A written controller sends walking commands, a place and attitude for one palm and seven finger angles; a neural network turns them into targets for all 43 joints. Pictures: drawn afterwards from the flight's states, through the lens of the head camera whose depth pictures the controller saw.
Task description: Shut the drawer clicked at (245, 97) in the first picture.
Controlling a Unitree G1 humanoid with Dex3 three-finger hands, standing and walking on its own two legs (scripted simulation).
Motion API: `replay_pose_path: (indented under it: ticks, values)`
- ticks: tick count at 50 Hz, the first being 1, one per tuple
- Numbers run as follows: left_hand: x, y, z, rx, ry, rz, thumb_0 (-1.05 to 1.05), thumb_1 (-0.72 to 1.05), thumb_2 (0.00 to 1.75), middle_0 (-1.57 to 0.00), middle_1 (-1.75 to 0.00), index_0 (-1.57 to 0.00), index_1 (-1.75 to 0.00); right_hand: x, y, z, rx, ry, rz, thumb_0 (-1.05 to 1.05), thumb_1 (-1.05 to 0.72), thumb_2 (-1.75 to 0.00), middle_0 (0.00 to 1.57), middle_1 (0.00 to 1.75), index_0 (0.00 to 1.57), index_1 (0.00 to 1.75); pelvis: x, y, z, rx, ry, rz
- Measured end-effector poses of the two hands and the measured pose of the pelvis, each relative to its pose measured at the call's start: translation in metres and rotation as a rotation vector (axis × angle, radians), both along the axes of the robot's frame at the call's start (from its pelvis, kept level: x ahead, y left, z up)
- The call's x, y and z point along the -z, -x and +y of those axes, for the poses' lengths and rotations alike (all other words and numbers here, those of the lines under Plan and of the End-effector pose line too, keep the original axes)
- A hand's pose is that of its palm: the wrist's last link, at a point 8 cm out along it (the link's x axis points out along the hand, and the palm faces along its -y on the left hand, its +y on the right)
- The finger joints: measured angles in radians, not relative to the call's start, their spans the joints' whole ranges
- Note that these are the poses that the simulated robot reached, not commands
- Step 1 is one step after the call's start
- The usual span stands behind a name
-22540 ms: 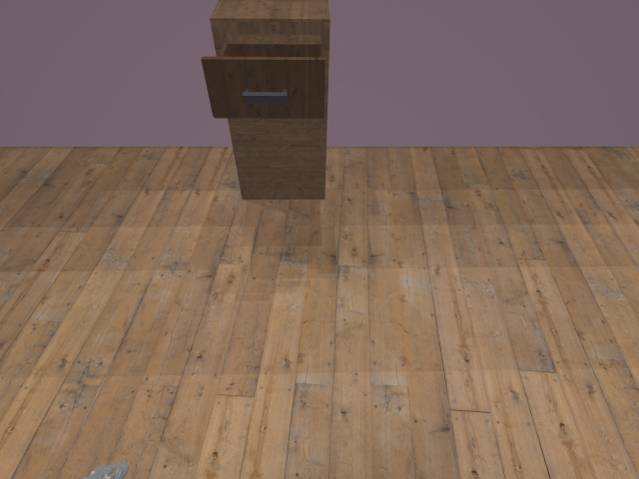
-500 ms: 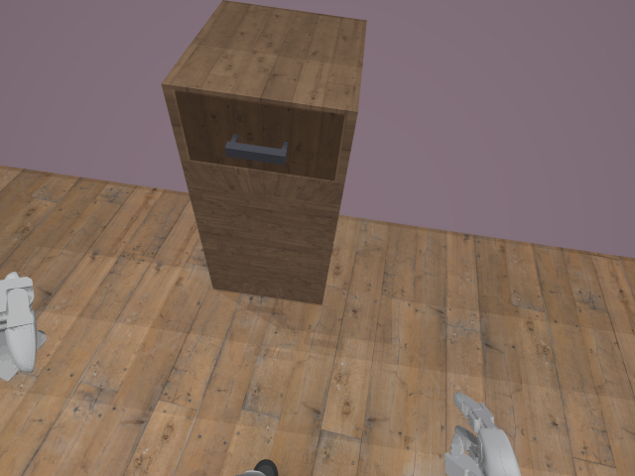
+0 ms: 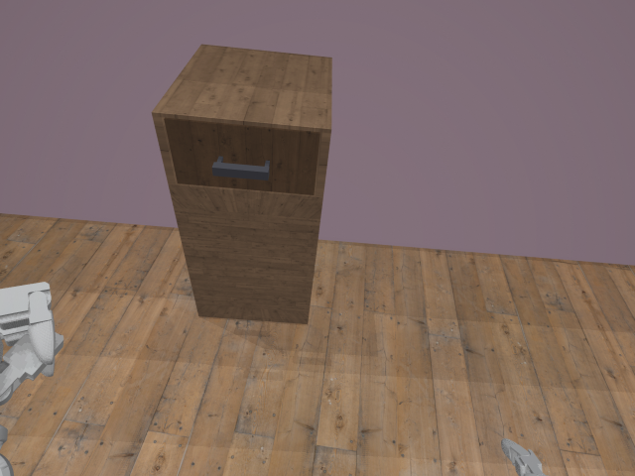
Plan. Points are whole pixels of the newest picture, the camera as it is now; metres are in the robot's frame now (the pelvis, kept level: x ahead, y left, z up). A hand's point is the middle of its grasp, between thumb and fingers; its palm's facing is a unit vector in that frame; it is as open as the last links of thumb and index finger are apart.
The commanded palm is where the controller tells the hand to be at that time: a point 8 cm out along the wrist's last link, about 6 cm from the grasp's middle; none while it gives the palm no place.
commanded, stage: stop stepping back and stand still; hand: left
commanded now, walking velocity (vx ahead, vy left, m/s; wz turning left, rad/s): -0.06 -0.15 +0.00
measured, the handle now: (242, 166) +0.78 +0.21 -0.06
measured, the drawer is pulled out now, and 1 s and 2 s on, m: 0.00 0.00 0.00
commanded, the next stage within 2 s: let the arm hang, fingers relaxed in 0.76 s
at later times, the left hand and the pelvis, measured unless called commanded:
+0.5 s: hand (47, 318) +0.21 +0.27 +0.17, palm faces +0.32 -0.87 -0.37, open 3.3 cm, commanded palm +0.13 +0.31 +0.19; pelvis -0.01 +0.04 +0.02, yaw -2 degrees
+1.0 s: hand (110, 432) +0.18 +0.26 -0.03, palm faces +0.07 -0.91 -0.41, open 3.1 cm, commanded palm none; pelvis -0.02 +0.03 +0.01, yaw -1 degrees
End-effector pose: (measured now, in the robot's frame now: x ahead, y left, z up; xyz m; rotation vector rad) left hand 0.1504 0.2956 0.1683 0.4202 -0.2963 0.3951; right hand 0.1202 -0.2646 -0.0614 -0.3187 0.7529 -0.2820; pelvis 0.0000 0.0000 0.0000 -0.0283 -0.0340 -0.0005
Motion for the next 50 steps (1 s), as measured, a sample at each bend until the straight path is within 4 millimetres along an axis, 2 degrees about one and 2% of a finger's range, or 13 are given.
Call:
replay_pose_path:
  ticks: [4, 8, 11, 13, 16, 20, 22, 25, 30, 37, 44, 47, 50]
  values:
    - [-0.019, -0.006, -0.014, 0.092, -0.038, -0.009, 0.02, 0.89, 0.90, -1.40, -1.59, -1.41, -1.60, -0.016, -0.010, 0.037, -0.091, -0.062, -0.062, 0.02, -0.90, -0.90, 0.20, 0.30, 0.20, 0.30, -0.011, 0.020, 0.001, 0.017, 0.006, 0.019]
    - [-0.045, 0.012, -0.030, 0.198, -0.155, -0.009, 0.02, 0.89, 0.90, -1.40, -1.59, -1.41, -1.60, -0.023, -0.018, 0.060, -0.137, -0.130, -0.135, 0.02, -0.90, -0.90, 0.21, 0.30, 0.20, 0.30, -0.011, 0.028, 0.003, 0.030, 0.006, 0.028]
    - [-0.054, 0.025, -0.024, 0.197, -0.173, -0.014, 0.01, 0.89, 0.90, -1.40, -1.59, -1.41, -1.60, -0.017, -0.019, 0.067, -0.123, -0.145, -0.109, 0.02, -0.90, -0.90, 0.21, 0.30, 0.20, 0.30, -0.011, 0.020, 0.011, 0.041, 0.008, 0.027]
    - [-0.052, 0.027, -0.008, 0.138, -0.147, -0.029, 0.01, 0.89, 0.90, -1.40, -1.59, -1.41, -1.60, -0.012, -0.018, 0.068, -0.098, -0.146, -0.073, 0.02, -0.90, -0.90, 0.21, 0.30, 0.20, 0.30, -0.011, 0.011, 0.017, 0.042, 0.004, 0.038]
    - [-0.033, 0.018, 0.021, 0.022, -0.072, -0.038, 0.00, 0.88, 0.90, -1.40, -1.59, -1.41, -1.60, -0.001, -0.019, 0.067, -0.082, -0.111, -0.044, 0.02, -0.90, -0.90, 0.21, 0.30, 0.20, 0.30, -0.006, 0.001, 0.029, 0.016, 0.011, 0.046]
    - [-0.004, -0.004, 0.043, -0.055, 0.028, 0.054, 0.01, 0.89, 0.90, -1.40, -1.59, -1.41, -1.60, 0.001, -0.018, 0.073, -0.077, -0.093, -0.018, 0.02, -0.90, -0.90, 0.21, 0.30, 0.20, 0.30, -0.008, 0.004, 0.039, 0.025, -0.019, 0.029]
    - [-0.002, -0.013, 0.037, -0.016, 0.028, 0.087, 0.01, 0.89, 0.90, -1.40, -1.59, -1.41, -1.60, -0.005, -0.016, 0.078, -0.086, -0.101, -0.025, 0.02, -0.90, -0.90, 0.21, 0.30, 0.20, 0.30, -0.012, 0.007, 0.039, 0.031, -0.026, 0.025]
    - [-0.014, -0.018, 0.015, 0.097, -0.009, 0.083, 0.02, 0.89, 0.90, -1.40, -1.59, -1.41, -1.60, -0.015, -0.010, 0.083, -0.101, -0.119, -0.043, 0.02, -0.90, -0.90, 0.21, 0.30, 0.20, 0.30, -0.018, 0.012, 0.035, 0.043, -0.023, 0.026]
    - [-0.041, -0.009, -0.015, 0.236, -0.145, 0.072, 0.01, 0.89, 0.90, -1.40, -1.59, -1.40, -1.60, -0.018, -0.003, 0.075, -0.088, -0.147, -0.074, 0.02, -0.90, -0.90, 0.21, 0.30, 0.20, 0.30, -0.019, 0.017, 0.028, 0.063, -0.023, 0.031]
    - [-0.041, 0.003, 0.001, 0.114, -0.174, 0.135, 0.01, 0.89, 0.90, -1.40, -1.59, -1.41, -1.60, 0.001, 0.006, 0.047, -0.006, -0.148, -0.014, 0.02, -0.90, -0.90, 0.21, 0.30, 0.20, 0.30, -0.017, 0.016, 0.024, 0.057, 0.006, 0.038]
    - [-0.002, 0.000, 0.010, 0.032, -0.033, 0.197, 0.01, 0.89, 0.90, -1.40, -1.59, -1.41, -1.60, 0.005, 0.007, 0.033, 0.002, -0.103, 0.022, 0.02, -0.90, -0.90, 0.20, 0.30, 0.20, 0.30, -0.017, 0.007, 0.027, 0.045, -0.007, 0.032]
    - [0.076, -0.017, 0.014, 0.043, 0.048, 0.494, 0.00, 0.90, 0.90, -1.39, -1.58, -1.40, -1.58, 0.022, 0.003, 0.028, -0.056, -0.128, 0.082, 0.02, -0.90, -0.90, 0.20, 0.30, 0.20, 0.30, -0.011, 0.011, 0.030, 0.021, -0.020, 0.045]
    - [0.166, -0.006, 0.006, 0.019, 0.169, 0.863, 0.00, 0.90, 0.90, -1.34, -1.54, -1.35, -1.54, 0.035, 0.006, 0.025, -0.054, -0.145, 0.137, 0.02, -0.90, -0.90, 0.20, 0.30, 0.20, 0.30, -0.008, 0.016, 0.030, 0.020, -0.024, 0.041]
